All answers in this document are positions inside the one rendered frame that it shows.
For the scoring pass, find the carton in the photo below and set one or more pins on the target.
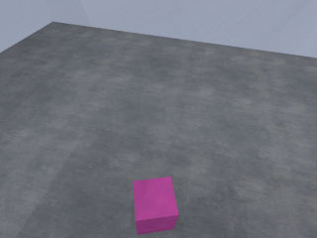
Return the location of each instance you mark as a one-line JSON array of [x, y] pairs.
[[155, 205]]

